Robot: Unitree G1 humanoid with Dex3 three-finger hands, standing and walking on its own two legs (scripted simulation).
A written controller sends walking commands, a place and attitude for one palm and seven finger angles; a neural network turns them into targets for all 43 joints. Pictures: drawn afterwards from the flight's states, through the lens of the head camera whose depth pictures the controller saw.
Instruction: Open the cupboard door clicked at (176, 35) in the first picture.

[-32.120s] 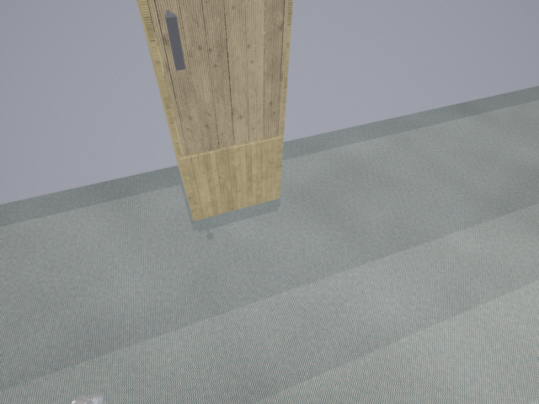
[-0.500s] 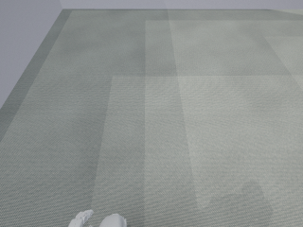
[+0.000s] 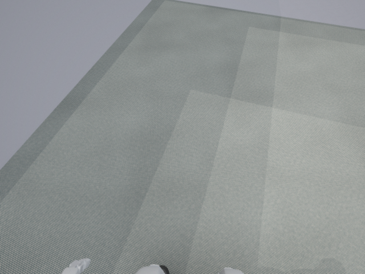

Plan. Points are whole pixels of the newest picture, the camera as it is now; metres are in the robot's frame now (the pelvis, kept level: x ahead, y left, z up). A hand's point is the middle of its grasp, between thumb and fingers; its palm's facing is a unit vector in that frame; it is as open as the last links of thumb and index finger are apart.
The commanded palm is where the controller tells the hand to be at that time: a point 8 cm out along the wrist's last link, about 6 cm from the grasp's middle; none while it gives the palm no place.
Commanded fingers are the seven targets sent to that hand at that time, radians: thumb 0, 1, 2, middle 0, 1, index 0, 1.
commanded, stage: turn to face it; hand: left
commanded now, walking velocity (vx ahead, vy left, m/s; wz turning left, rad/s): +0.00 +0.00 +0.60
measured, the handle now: out of the picture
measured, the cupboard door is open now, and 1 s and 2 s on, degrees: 42 42 42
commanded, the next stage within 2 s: none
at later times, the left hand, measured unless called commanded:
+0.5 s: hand out of the picture -0.03 +0.17 -0.19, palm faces +0.38 -0.89 -0.23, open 7.4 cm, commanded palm none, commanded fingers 0.00 0.90 0.90 -0.20 -0.30 -0.20 -0.30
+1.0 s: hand out of the picture +0.01 +0.12 -0.15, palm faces +0.60 -0.75 -0.26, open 7.4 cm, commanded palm none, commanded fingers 0.00 0.90 0.90 -0.20 -0.30 -0.20 -0.30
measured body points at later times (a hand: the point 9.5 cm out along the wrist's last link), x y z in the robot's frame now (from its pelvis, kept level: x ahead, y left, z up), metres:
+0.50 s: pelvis +0.02 -0.03 -0.01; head +0.07 +0.00 +0.43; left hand -0.05 +0.21 -0.17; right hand +0.25 -0.23 -0.14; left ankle -0.01 +0.07 -0.73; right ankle +0.01 -0.17 -0.69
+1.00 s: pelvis +0.06 -0.08 +0.01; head +0.12 -0.06 +0.45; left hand -0.02 +0.16 -0.13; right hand +0.28 -0.24 -0.15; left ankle -0.04 +0.02 -0.66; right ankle +0.11 -0.17 -0.73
